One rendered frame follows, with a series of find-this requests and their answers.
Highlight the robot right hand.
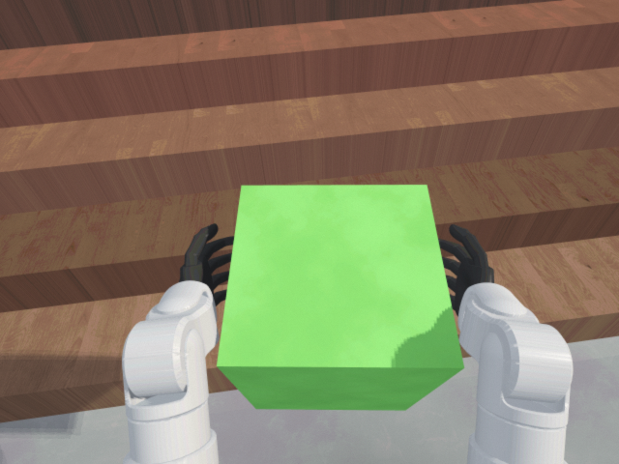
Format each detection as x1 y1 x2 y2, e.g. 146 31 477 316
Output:
438 224 494 317

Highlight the robot right forearm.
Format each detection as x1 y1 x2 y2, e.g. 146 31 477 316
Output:
457 282 573 464

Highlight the carton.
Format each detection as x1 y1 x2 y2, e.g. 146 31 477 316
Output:
217 185 464 411

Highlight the robot left hand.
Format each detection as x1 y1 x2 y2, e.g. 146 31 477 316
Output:
179 223 234 306

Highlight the robot left forearm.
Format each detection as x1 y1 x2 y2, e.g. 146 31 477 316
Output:
122 280 220 464

